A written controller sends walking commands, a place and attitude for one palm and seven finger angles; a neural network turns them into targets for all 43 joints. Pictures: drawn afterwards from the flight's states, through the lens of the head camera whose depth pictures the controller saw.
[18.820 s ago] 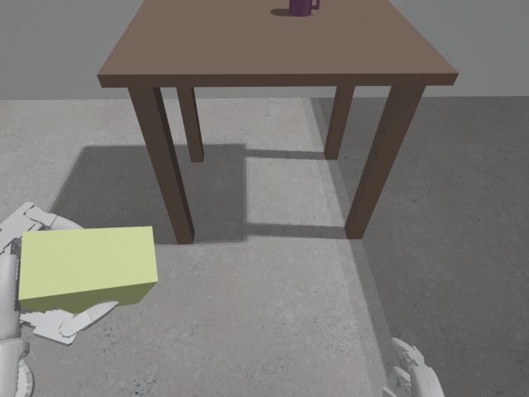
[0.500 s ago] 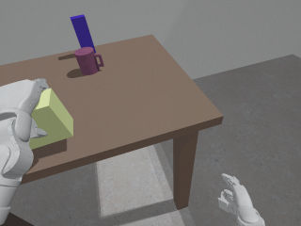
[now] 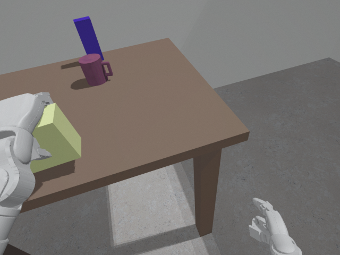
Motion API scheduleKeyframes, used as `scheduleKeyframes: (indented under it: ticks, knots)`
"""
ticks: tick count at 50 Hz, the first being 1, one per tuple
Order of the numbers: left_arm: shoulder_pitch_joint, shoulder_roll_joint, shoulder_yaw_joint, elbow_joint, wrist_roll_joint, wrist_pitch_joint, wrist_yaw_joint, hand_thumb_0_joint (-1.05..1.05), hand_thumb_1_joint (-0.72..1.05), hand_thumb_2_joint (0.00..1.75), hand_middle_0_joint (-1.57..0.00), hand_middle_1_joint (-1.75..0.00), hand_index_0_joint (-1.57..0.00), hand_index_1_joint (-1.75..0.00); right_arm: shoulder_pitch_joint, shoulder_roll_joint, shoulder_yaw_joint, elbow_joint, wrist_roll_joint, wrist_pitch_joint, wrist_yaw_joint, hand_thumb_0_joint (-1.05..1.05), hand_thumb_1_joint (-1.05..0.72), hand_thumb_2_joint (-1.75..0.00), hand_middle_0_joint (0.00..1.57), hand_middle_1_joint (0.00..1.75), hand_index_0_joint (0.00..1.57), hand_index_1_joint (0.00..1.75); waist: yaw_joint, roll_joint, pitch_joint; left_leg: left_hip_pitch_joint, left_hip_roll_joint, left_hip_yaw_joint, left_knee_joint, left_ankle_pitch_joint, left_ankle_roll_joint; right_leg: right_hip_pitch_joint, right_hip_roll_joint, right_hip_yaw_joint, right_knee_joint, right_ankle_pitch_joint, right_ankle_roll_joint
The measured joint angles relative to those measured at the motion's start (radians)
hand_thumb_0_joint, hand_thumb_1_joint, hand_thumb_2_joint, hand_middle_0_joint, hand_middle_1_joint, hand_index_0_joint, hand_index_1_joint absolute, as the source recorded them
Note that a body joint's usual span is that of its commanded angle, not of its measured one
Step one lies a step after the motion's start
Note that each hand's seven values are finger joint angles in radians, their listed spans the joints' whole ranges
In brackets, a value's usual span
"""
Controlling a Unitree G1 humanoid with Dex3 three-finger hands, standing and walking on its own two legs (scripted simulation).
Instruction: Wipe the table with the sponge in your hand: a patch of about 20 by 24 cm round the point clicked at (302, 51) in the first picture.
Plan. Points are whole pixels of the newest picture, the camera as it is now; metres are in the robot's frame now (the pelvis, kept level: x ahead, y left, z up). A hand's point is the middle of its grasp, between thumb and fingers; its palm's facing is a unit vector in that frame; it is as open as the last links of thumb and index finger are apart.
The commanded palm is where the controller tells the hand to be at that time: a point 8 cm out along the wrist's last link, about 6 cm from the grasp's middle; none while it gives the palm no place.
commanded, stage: lower the sponge onto the table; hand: left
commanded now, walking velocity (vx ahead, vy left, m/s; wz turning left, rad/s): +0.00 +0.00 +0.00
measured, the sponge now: (48, 145) +0.26 +0.33 +0.16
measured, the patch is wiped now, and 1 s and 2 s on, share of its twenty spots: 0.00 0.00 0.30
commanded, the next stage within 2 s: wipe forward along the first lane in 1.10 s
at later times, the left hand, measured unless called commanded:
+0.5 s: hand (38, 141) +0.25 +0.33 +0.18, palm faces +0.09 -0.01 -1.00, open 10.6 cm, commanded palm +0.21 +0.34 +0.25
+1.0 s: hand (43, 148) +0.25 +0.33 +0.16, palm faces +0.07 -0.02 -1.00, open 10.6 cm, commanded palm +0.21 +0.33 +0.23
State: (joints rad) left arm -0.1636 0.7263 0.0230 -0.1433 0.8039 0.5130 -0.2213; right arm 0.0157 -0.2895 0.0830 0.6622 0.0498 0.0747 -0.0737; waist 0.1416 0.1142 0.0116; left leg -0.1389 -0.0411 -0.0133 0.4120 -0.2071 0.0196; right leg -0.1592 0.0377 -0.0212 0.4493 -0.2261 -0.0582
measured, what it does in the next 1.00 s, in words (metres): stands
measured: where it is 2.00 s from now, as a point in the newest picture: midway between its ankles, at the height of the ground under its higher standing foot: outside the picture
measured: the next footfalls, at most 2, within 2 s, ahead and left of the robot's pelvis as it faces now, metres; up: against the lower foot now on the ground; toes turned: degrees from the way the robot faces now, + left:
none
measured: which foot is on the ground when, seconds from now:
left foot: down 0.00-1.00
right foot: down 0.00-1.00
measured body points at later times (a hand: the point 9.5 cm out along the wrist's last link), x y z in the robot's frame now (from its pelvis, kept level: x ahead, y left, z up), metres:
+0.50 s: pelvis +0.00 +0.00 +0.00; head -0.01 -0.05 +0.45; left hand +0.24 +0.33 +0.23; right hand +0.25 -0.20 -0.08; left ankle +0.01 +0.11 -0.74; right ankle +0.01 -0.08 -0.74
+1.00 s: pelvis +0.00 +0.00 +0.00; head -0.01 -0.05 +0.45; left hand +0.24 +0.33 +0.21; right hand +0.25 -0.19 -0.08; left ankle +0.01 +0.11 -0.74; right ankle +0.01 -0.08 -0.74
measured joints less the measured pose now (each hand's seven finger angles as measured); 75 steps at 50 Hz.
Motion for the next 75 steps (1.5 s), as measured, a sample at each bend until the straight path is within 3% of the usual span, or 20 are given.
scheduleKeyframes:
  ticks: [10,19,63,75]
  knots:
    - [0.043,-0.003,0.001,-0.003,-0.006,-0.021,-0.006,-0.01,-0.53,1.03,-0.69,-1.29,-0.70,-1.30,0.004,-0.003,-0.003,-0.010,-0.002,-0.004,-0.006,0.01,-0.90,-0.90,0.20,0.30,0.20,0.30,0.000,-0.002,0.000,-0.005,0.000,-0.004,0.012,-0.008,-0.001,-0.003,0.000,-0.004,0.010,-0.009,-0.001]
    - [0.049,-0.017,0.000,0.013,0.002,-0.052,0.029,-0.01,-0.53,1.03,-0.69,-1.29,-0.70,-1.30,0.011,0.002,-0.005,-0.002,-0.006,-0.012,-0.011,0.01,-0.90,-0.90,0.20,0.30,0.20,0.30,0.002,-0.008,0.003,-0.003,0.001,-0.011,0.012,-0.008,-0.003,0.004,0.001,-0.010,0.003,-0.007,-0.003]
    - [0.138,-0.061,0.002,0.016,0.029,-0.076,0.081,-0.01,-0.53,1.03,-0.69,-1.29,-0.70,-1.30,0.019,0.002,-0.011,0.005,-0.010,-0.010,-0.010,0.01,-0.90,-0.90,0.20,0.30,0.20,0.30,-0.006,-0.008,-0.007,0.007,0.004,-0.007,0.000,-0.009,-0.001,0.014,0.005,-0.004,-0.013,-0.004,-0.002]
    - [0.023,-0.023,0.026,0.202,0.032,-0.137,0.053,-0.01,-0.53,1.03,-0.70,-1.29,-0.70,-1.30,0.035,-0.002,-0.012,0.018,-0.009,-0.008,-0.026,0.01,-0.90,-0.90,0.20,0.30,0.20,0.30,-0.022,-0.015,-0.008,-0.019,0.010,-0.018,0.017,-0.015,-0.010,-0.006,0.012,-0.015,-0.005,-0.008,-0.010]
